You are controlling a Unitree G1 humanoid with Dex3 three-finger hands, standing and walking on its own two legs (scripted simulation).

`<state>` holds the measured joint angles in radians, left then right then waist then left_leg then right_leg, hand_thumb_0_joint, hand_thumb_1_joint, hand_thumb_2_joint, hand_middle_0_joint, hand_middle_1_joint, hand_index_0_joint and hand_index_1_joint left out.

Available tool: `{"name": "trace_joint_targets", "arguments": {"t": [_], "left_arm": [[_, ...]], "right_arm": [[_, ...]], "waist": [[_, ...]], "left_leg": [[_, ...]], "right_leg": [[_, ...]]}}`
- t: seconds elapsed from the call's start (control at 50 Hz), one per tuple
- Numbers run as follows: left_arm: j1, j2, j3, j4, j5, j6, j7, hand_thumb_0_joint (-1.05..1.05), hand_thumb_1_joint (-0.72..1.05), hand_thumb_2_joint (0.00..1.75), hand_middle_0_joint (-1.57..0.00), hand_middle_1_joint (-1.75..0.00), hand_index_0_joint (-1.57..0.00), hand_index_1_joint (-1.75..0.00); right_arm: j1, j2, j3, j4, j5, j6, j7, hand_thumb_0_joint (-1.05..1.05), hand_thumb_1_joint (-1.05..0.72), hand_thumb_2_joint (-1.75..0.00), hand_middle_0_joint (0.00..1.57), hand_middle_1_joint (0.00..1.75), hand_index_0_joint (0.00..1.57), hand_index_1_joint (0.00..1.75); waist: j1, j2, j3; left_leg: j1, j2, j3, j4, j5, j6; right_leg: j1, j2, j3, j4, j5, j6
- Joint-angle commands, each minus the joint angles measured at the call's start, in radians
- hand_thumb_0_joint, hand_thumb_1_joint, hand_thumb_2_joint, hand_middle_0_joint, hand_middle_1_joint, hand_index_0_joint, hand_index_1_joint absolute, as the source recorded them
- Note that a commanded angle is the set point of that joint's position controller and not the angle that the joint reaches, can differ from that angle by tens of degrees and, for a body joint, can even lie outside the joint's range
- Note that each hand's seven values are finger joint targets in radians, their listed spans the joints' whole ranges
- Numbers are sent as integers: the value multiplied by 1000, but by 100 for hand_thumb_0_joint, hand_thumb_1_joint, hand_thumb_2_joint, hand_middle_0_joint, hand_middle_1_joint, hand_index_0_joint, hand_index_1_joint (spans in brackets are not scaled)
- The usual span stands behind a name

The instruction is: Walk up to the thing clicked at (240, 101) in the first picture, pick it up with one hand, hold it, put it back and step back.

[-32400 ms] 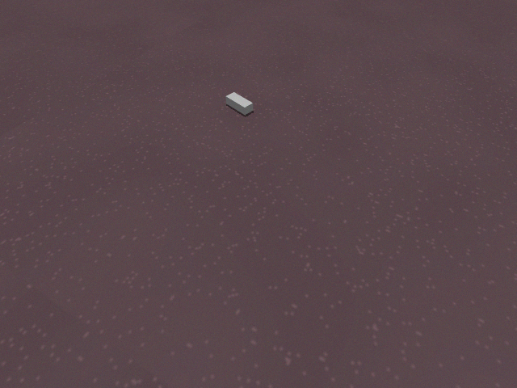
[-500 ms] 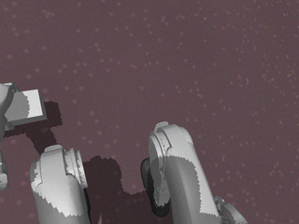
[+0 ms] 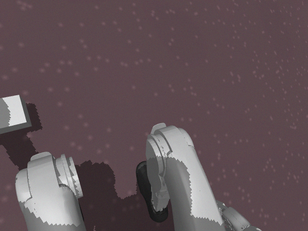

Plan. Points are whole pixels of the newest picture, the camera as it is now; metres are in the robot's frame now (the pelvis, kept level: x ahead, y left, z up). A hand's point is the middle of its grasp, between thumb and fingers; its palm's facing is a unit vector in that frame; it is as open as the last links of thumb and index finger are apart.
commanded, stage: rest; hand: left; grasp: from above
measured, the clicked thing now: out of the picture +0.42 +0.32 -0.25
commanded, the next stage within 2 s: open in 0.50 s
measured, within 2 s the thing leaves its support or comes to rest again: rests again in 1.78 s
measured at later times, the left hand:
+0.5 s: hand out of the picture +0.41 +0.31 -0.23, palm faces -0.46 -0.12 -0.88, open 10.5 cm
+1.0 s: hand out of the picture +0.41 +0.31 -0.24, palm faces -0.46 -0.11 -0.88, open 12.0 cm
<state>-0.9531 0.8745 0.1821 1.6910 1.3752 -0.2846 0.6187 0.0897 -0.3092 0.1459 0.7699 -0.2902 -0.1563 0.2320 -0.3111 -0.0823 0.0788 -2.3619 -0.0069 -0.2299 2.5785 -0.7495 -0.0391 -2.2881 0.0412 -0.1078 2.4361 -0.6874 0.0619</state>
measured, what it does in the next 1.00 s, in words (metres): stands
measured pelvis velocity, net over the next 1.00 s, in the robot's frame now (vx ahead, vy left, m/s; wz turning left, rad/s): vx -0.01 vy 0.00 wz -0.04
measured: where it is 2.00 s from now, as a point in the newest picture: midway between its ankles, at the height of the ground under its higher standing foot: (117, 219)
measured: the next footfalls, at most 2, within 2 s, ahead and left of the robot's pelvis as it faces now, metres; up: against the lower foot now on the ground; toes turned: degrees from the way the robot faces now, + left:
none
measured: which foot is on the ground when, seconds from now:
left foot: down 0.00-1.00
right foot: down 0.00-1.00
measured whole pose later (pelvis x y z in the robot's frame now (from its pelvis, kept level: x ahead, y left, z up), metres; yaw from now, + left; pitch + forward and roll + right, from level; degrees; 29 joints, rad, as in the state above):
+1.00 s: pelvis -0.01 +0.00 +0.00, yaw -2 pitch +27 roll -13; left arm -0.97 0.93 0.12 1.76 1.35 -0.27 0.70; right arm 0.05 -0.34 0.24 0.75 -0.32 -0.25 0.29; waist -0.34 -0.12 0.14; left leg -2.34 0.00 -0.27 2.59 -0.75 -0.03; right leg -2.25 0.06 -0.14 2.41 -0.67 0.07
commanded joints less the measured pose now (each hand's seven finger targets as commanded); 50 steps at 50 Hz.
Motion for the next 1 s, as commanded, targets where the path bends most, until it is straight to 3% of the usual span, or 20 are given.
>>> {"name": "trace_joint_targets", "arguments": {"t": [0.0,0.04,0.06,0.08,0.1,0.12,0.18,0.22,0.24,0.26,0.3,0.34,0.38,0.4,0.58,0.68,0.78,0.86,0.96,0.98], "left_arm": [[-210,245,30,-80,-18,3,60,0,74,88,-105,-76,-107,-75],[-268,199,-23,-94,-17,1,59,0,74,90,-106,-76,-107,-75],[-259,244,10,-55,-17,6,66,0,74,90,-106,-76,-107,-75],[-271,239,-4,-58,-14,6,64,0,75,90,-106,-76,-107,-75],[-286,233,-14,-72,-18,4,66,0,74,88,-106,-76,-107,-75],[-251,267,9,-66,-15,6,74,0,74,89,-107,-75,-107,-74],[-233,266,15,-52,-20,8,89,0,73,86,-106,-74,-107,-73],[-250,235,-14,-53,-24,13,87,0,72,88,-106,-73,-106,-73],[-242,264,1,-31,-22,18,88,0,70,87,-104,-74,-105,-73],[-252,247,-12,-37,-26,17,84,0,69,86,-104,-73,-104,-73],[-229,262,-1,-28,-35,21,93,0,67,88,-103,-72,-103,-72],[-249,247,-14,-19,-29,25,85,0,68,86,-102,-73,-103,-73],[-247,237,-29,-19,-42,21,83,0,66,87,-103,-72,-102,-72],[-230,266,-7,-6,-39,20,86,0,66,87,-102,-71,-102,-72],[-218,262,-34,42,-36,5,82,0,67,83,-103,-70,-103,-70],[-236,257,-50,19,-42,0,84,0,27,78,-63,-72,-63,-72],[-249,258,-60,7,-40,0,97,0,-13,79,-43,-75,-42,-76],[-254,266,-59,-30,-48,4,112,0,-27,84,-31,-79,-30,-80],[-252,279,-49,-28,-44,22,122,0,-40,91,-23,-84,-21,-86],[-272,252,-70,-58,-51,20,122,0,-40,92,-22,-85,-20,-87]], "right_arm": [[190,-294,-82,15,1,3,-5,0,-90,-90,20,30,20,30],[173,-286,-71,-2,-6,-6,3,0,-90,-90,20,30,20,30],[186,-292,-61,15,-10,-8,3,0,-90,-90,20,30,20,30],[182,-310,-67,8,-7,-13,5,0,-90,-90,20,30,20,30],[179,-311,-65,6,-5,-20,7,0,-91,-90,20,30,20,30],[174,-311,-64,10,-6,-21,7,0,-91,-90,20,30,20,30],[170,-314,-55,8,-12,-25,12,0,-91,-90,20,30,20,30],[161,-307,-52,0,-13,-32,15,0,-90,-90,20,30,20,30],[170,-309,-48,7,-11,-32,16,0,-91,-90,20,30,20,30],[173,-313,-48,2,-13,-37,18,0,-91,-90,20,30,20,30],[155,-309,-46,2,-11,-37,18,0,-91,-90,20,30,20,30],[173,-313,-38,2,-14,-41,23,0,-91,-90,20,30,20,30],[147,-315,-40,-1,-12,-45,22,0,-91,-90,20,30,20,30],[163,-320,-37,3,-11,-43,21,0,-91,-90,20,30,20,30],[144,-328,-3,-19,-20,-50,27,0,-91,-90,20,30,20,30],[134,-322,8,-20,-24,-60,31,0,-90,-90,20,30,20,30],[132,-334,5,-19,-28,-68,33,0,-90,-90,20,30,20,30],[134,-349,0,-15,-25,-81,39,0,-90,-90,20,30,20,30],[126,-350,-6,-6,-19,-94,47,0,-90,-90,20,30,20,30],[116,-350,-7,-15,-19,-97,50,0,-90,-90,20,30,20,30]], "waist": [[-7,439,-674],[-37,445,-647],[-44,412,-639],[-52,414,-613],[-52,423,-606],[-27,441,-629],[-31,431,-633],[-42,413,-627],[-45,420,-627],[-51,419,-623],[-35,419,-627],[-63,407,-603],[-50,412,-607],[-51,415,-607],[-68,392,-551],[-70,392,-564],[-73,400,-550],[-70,427,-596],[-64,449,-577],[-61,462,-595]], "left_leg": [[501,10,131,-278,260,47],[484,11,131,-263,251,52],[477,14,127,-252,245,55],[463,11,128,-252,226,54],[469,12,128,-253,230,52],[488,14,127,-265,231,51],[468,14,123,-267,239,50],[456,15,125,-258,224,55],[460,18,124,-254,223,55],[465,15,123,-257,226,53],[456,20,118,-256,231,53],[453,19,118,-246,238,56],[459,20,112,-260,223,52],[461,21,108,-265,235,52],[435,18,101,-264,203,55],[450,23,97,-263,209,53],[444,24,97,-265,179,52],[486,27,97,-258,238,47],[486,28,95,-263,215,43],[499,29,90,-274,229,38]], "right_leg": [[347,30,-132,-196,273,-81],[342,30,-130,-198,276,-76],[344,31,-136,-198,276,-75],[324,29,-134,-198,257,-77],[329,29,-135,-200,259,-77],[342,35,-131,-206,259,-79],[362,36,-138,-203,263,-79],[358,37,-133,-214,257,-77],[367,40,-128,-212,263,-78],[359,37,-133,-207,265,-77],[374,42,-130,-212,267,-79],[364,38,-137,-206,277,-74],[361,42,-139,-215,261,-78],[371,41,-143,-216,268,-77],[359,40,-151,-217,243,-75],[376,46,-151,-221,250,-74],[366,48,-152,-223,226,-76],[398,49,-150,-217,279,-75],[370,48,-154,-213,258,-79],[375,45,-156,-216,265,-79]]}}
